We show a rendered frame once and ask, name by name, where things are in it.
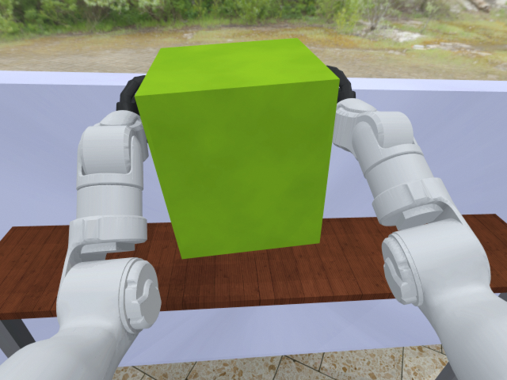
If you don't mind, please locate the carton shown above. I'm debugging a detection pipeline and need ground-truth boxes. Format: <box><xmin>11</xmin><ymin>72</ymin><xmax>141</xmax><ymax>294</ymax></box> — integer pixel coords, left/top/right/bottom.
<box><xmin>135</xmin><ymin>38</ymin><xmax>340</xmax><ymax>259</ymax></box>

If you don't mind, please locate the right robot upper arm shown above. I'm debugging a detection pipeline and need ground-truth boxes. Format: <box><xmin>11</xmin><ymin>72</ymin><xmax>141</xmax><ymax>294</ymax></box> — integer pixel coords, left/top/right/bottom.
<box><xmin>382</xmin><ymin>218</ymin><xmax>507</xmax><ymax>380</ymax></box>

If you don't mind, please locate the robot left hand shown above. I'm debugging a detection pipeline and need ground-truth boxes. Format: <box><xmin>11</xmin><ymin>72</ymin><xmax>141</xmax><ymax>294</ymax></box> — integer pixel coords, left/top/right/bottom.
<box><xmin>116</xmin><ymin>75</ymin><xmax>146</xmax><ymax>116</ymax></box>

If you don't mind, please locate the right robot forearm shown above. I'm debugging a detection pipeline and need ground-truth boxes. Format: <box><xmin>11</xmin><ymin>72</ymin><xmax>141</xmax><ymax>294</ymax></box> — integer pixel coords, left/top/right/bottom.
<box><xmin>332</xmin><ymin>98</ymin><xmax>491</xmax><ymax>282</ymax></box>

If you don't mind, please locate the table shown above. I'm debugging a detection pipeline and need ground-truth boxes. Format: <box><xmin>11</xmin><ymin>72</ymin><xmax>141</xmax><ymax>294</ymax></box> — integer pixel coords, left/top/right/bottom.
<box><xmin>0</xmin><ymin>214</ymin><xmax>507</xmax><ymax>380</ymax></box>

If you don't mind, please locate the left robot upper arm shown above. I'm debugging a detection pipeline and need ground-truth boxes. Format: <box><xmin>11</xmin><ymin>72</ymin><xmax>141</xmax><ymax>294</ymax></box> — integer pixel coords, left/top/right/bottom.
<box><xmin>0</xmin><ymin>257</ymin><xmax>162</xmax><ymax>380</ymax></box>

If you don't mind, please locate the left robot forearm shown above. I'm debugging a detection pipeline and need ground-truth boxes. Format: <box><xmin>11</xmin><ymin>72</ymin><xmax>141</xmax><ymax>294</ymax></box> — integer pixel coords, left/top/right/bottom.
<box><xmin>56</xmin><ymin>110</ymin><xmax>149</xmax><ymax>322</ymax></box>

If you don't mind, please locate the robot right hand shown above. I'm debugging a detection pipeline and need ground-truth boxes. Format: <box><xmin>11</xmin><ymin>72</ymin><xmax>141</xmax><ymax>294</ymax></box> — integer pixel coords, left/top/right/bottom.
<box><xmin>327</xmin><ymin>66</ymin><xmax>356</xmax><ymax>103</ymax></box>

